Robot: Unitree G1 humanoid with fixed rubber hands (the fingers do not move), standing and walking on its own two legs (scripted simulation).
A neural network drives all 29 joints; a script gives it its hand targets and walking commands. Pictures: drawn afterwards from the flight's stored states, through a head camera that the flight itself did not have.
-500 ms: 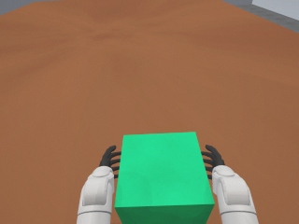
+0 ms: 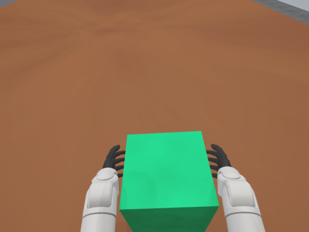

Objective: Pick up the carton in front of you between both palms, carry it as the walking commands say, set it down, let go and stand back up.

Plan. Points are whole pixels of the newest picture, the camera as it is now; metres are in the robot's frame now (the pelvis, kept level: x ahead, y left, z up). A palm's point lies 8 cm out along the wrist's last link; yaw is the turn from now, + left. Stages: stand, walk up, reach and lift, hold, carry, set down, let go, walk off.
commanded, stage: carry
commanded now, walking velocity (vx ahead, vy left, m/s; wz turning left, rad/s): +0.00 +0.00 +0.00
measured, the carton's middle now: (166, 185) +0.29 +0.00 -0.04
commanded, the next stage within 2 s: hold in 0.58 s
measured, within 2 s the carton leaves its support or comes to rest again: neither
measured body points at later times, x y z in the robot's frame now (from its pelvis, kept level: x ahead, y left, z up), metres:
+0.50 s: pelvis +0.00 +0.01 +0.00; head -0.02 +0.01 +0.45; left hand +0.30 +0.16 +0.03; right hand +0.30 -0.14 +0.03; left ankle -0.05 +0.10 -0.73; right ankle +0.08 -0.12 -0.73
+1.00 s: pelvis -0.01 -0.03 +0.01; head -0.03 -0.04 +0.46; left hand +0.27 +0.19 +0.04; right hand +0.33 -0.11 +0.03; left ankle -0.05 +0.10 -0.73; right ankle +0.08 -0.14 -0.73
